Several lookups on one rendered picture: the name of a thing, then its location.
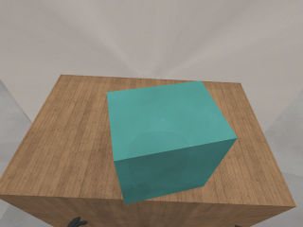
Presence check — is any pedestal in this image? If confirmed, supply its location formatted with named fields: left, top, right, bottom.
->
left=0, top=74, right=296, bottom=227

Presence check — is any carton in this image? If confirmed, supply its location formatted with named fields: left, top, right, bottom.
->
left=106, top=80, right=238, bottom=204

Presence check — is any robot left hand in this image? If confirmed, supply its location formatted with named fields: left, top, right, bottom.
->
left=67, top=217, right=88, bottom=227

